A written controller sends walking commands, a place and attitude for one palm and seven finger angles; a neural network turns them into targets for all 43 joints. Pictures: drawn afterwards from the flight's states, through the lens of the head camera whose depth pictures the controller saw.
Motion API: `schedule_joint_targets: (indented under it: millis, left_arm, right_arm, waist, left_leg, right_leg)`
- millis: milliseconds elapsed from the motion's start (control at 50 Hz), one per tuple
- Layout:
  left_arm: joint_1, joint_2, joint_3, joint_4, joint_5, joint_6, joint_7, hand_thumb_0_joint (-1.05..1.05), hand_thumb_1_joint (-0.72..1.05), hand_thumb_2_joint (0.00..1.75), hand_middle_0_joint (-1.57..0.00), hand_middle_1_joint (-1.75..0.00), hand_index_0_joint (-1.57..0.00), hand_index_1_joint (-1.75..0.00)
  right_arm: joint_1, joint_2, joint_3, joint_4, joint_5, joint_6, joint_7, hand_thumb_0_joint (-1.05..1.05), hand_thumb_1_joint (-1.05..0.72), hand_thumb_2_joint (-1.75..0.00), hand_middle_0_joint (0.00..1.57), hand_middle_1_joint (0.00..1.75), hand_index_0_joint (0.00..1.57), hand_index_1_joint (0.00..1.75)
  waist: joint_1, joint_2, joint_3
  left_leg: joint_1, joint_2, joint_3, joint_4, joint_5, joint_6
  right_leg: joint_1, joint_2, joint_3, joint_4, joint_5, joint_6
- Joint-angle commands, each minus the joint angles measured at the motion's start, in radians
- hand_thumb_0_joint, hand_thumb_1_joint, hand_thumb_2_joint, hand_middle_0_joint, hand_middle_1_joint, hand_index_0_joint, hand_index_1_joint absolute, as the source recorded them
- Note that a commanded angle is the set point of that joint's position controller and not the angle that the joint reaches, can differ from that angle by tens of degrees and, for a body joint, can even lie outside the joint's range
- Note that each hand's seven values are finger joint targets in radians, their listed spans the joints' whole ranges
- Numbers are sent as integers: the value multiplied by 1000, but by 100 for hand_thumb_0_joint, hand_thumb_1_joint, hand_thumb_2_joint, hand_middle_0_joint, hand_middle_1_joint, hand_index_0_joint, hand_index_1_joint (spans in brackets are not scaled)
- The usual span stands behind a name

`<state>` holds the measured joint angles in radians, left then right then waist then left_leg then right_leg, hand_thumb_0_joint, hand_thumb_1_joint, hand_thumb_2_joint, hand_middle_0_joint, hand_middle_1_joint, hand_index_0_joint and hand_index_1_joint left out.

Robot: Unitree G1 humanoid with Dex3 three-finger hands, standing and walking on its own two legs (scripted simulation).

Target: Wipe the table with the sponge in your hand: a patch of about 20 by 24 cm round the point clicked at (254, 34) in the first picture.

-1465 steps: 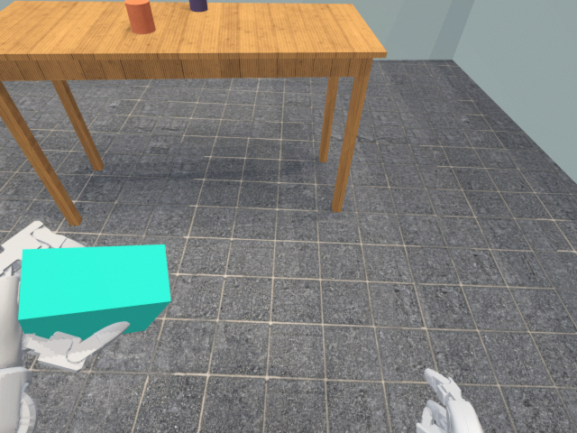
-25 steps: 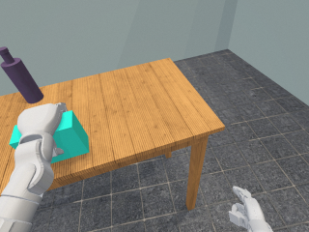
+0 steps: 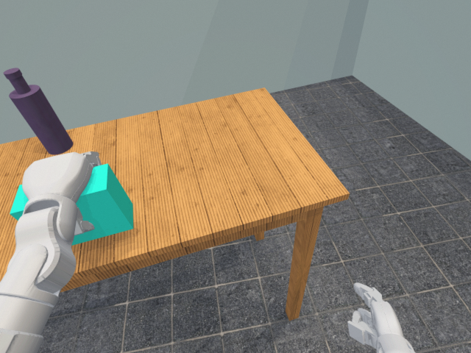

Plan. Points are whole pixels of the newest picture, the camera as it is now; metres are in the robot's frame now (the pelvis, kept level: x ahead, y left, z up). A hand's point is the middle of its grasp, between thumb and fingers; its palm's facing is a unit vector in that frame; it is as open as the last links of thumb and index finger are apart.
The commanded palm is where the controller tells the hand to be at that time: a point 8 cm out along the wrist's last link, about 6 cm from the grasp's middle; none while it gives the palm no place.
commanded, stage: move the sponge above the wiping area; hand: left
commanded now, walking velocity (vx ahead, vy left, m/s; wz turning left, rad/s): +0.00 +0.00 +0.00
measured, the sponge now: (85, 214) +0.28 +0.32 +0.10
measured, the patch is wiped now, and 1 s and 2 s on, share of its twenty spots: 0.00 0.00 0.05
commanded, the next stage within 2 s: lower the sponge onto the table in 0.30 s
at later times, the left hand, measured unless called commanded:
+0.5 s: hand (77, 194) +0.29 +0.32 +0.14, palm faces +0.04 -0.01 -1.00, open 9.8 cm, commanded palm +0.26 +0.31 +0.22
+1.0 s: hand (85, 201) +0.28 +0.30 +0.14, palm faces +0.04 -0.03 -1.00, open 9.8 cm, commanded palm +0.25 +0.31 +0.21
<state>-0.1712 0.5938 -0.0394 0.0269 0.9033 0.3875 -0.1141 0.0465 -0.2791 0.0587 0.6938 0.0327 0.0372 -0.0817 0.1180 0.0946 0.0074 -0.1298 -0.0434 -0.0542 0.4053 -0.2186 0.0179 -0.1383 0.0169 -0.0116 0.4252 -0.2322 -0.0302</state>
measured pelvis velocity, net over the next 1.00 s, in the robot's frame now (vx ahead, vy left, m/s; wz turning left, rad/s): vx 0.01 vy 0.00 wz -0.01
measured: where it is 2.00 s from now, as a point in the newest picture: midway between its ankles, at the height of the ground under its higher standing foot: outside the picture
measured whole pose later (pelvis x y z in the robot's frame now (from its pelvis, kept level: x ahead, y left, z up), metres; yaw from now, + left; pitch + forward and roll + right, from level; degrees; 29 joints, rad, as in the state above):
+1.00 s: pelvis +0.01 +0.00 +0.00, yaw -1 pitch -2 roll +0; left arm -0.09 0.57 -0.04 -0.07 0.91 0.43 -0.12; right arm 0.04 -0.28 0.06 0.68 0.03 0.06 -0.06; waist 0.12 0.10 0.00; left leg -0.13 -0.04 -0.04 0.40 -0.23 0.02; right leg -0.14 0.02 0.00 0.43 -0.25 -0.03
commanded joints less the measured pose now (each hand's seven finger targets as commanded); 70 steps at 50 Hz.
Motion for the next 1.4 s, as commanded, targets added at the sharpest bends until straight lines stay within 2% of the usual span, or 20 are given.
schedule_joint_targets:
  millis: [0, 80, 120, 180, 200, 280, 300, 420, 520, 580, 600, 680, 720, 780, 800, 980, 1120, 1180, 1220, 1380]
  left_arm:
    - [-389, 247, 133, -159, 43, 1, 53, 0, 10, 130, -120, -160, -120, -160]
    - [-409, 297, 177, -221, 49, 5, 61, 0, 10, 130, -120, -160, -120, -160]
    - [-333, 270, 170, -135, 38, 17, 61, 0, 10, 130, -120, -160, -120, -160]
    - [-345, 321, 209, -171, 46, 35, 49, 0, 10, 130, -120, -160, -120, -160]
    - [-354, 264, 152, -164, 44, 39, 43, 0, 10, 130, -120, -160, -120, -160]
    - [-348, 299, 181, -208, 37, 44, 26, 0, 10, 130, -120, -160, -120, -160]
    - [-336, 270, 155, -185, 36, 41, 22, 0, 10, 130, -120, -160, -120, -160]
    - [-375, 255, 131, -189, 37, 8, 23, 0, 10, 130, -120, -160, -120, -160]
    - [-376, 230, 120, -202, 42, 3, 47, 0, 10, 130, -120, -160, -120, -160]
    - [-386, 302, 188, -203, 59, 31, 60, 0, 10, 130, -120, -160, -120, -160]
    - [-383, 245, 138, -166, 59, 39, 59, 0, 10, 130, -120, -160, -120, -160]
    - [-384, 291, 172, -221, 55, 64, 48, 0, 10, 130, -120, -160, -120, -160]
    - [-292, 242, 143, -151, 42, 76, 37, 0, 10, 130, -120, -160, -120, -160]
    - [-290, 265, 161, -228, 46, 80, 17, 0, 10, 130, -120, -160, -120, -160]
    - [-292, 216, 114, -228, 44, 73, 12, 0, 10, 130, -120, -160, -120, -160]
    - [-250, 287, 204, -293, 45, 32, 59, 0, 10, 130, -120, -160, -120, -160]
    - [-284, 262, 163, -145, 41, 6, 70, 0, 10, 130, -120, -160, -120, -160]
    - [-284, 303, 197, -202, 40, -16, 62, 0, 10, 130, -120, -160, -120, -160]
    - [-230, 240, 153, -158, 33, -31, 59, 0, 10, 130, -120, -160, -120, -160]
    - [-218, 271, 208, -235, 39, -45, 103, 0, 10, 130, -120, -160, -120, -160]
  right_arm:
    - [-200, -92, -21, -164, 3, -53, -3, 0, -90, -90, 20, 30, 20, 30]
    - [-231, -94, -26, -183, 5, -51, 2, 0, -90, -90, 20, 30, 20, 30]
    - [-196, -92, -28, -154, 1, -43, 5, 0, -90, -90, 20, 30, 20, 30]
    - [-231, -100, -26, -176, 6, -36, 9, 0, -90, -90, 20, 30, 20, 30]
    - [-218, -94, -20, -175, 3, -39, 11, 0, -90, -90, 20, 30, 20, 30]
    - [-232, -101, -22, -190, 7, -36, 9, 0, -90, -90, 20, 30, 20, 30]
    - [-214, -96, -21, -179, 3, -42, 8, 0, -90, -90, 20, 30, 20, 30]
    - [-197, -95, -27, -166, 5, -47, -3, 0, -90, -90, 20, 30, 20, 30]
    - [-191, -88, -28, -163, 3, -51, 1, 0, -90, -90, 20, 30, 20, 30]
    - [-226, -96, -23, -177, 6, -42, 7, 0, -90, -90, 20, 30, 20, 30]
    - [-210, -89, -18, -169, 3, -46, 10, 0, -90, -90, 20, 30, 20, 30]
    - [-242, -96, -21, -186, 8, -33, 16, 0, -90, -90, 20, 30, 20, 30]
    - [-210, -94, -24, -164, 6, -25, 17, 0, -90, -90, 20, 30, 20, 30]
    - [-237, -98, -22, -194, 10, -24, 18, 0, -90, -90, 20, 30, 20, 30]
    - [-219, -93, -20, -190, 6, -29, 18, 0, -90, -90, 20, 30, 20, 30]
    - [-227, -95, -27, -192, 4, -30, 9, 0, -90, -90, 20, 30, 20, 30]
    - [-189, -99, -33, -146, 1, -36, -11, 0, -90, -90, 20, 30, 20, 30]
    - [-205, -102, -33, -171, 1, -46, -15, 0, -90, -90, 20, 30, 20, 30]
    - [-179, -97, -37, -154, -2, -44, -14, 0, -90, -90, 20, 30, 20, 30]
    - [-200, -101, -41, -181, 0, -49, -5, 0, -90, -90, 20, 30, 20, 30]
  waist:
    - [-3, -30, -224]
    - [19, 27, -276]
    - [10, -35, -238]
    - [22, -10, -248]
    - [15, -28, -253]
    - [16, 9, -253]
    - [7, -36, -249]
    - [-10, -21, -237]
    - [-2, -12, -251]
    - [23, 9, -261]
    - [15, -50, -261]
    - [24, 24, -289]
    - [11, -34, -248]
    - [19, -10, -275]
    - [6, -52, -272]
    - [16, -19, -241]
    - [-15, -32, -210]
    - [0, 3, -258]
    - [-12, -24, -224]
    - [16, -4, -254]
  left_leg:
    - [-13, -17, 38, -55, 230, 14]
    - [17, -13, 25, -64, 247, 14]
    - [-9, -10, 32, -66, 263, 12]
    - [-7, -10, 32, -65, 240, 12]
    - [-19, -12, 41, -62, 251, 12]
    - [0, -10, 29, -61, 245, 16]
    - [-10, -13, 42, -51, 252, 18]
    - [11, -12, 31, -54, 247, 19]
    - [21, -9, 26, -58, 277, 15]
    - [11, -8, 23, -63, 275, 10]
    - [-4, -13, 38, -54, 289, 13]
    - [14, -11, 30, -56, 305, 11]
    - [-5, -6, 35, -55, 314, 13]
    - [11, -7, 30, -46, 315, 17]
    - [4, -8, 40, -39, 320, 20]
    - [16, -11, 31, -33, 295, 19]
    - [-5, -17, 44, -39, 252, 18]
    - [20, -20, 36, -30, 257, 22]
    - [-2, -17, 43, -34, 266, 21]
    - [4, -16, 34, -33, 269, 16]
  right_leg:
    - [100, 7, 0, -51, 137, -30]
    - [123, 19, 27, -55, 151, -41]
    - [135, 13, 8, -52, 172, -35]
    - [127, 18, 34, -55, 161, -38]
    - [136, 7, 7, -42, 163, -33]
    - [122, 19, 29, -53, 166, -37]
    - [126, 9, 9, -44, 171, -29]
    - [102, 15, 6, -55, 153, -31]
    - [110, 17, 2, -53, 165, -36]
    - [121, 23, 29, -54, 174, -45]
    - [134, 10, 6, -42, 191, -37]
    - [143, 19, 34, -44, 220, -42]
    - [141, 14, 10, -39, 230, -35]
    - [134, 19, 28, -37, 235, -36]
    - [135, 10, 5, -28, 235, -29]
    - [109, 24, 43, -41, 220, -36]
    - [105, 15, 24, -52, 198, -30]
    - [114, 19, 44, -51, 209, -33]
    - [114, 13, 16, -46, 217, -27]
    - [115, 22, 35, -39, 203, -36]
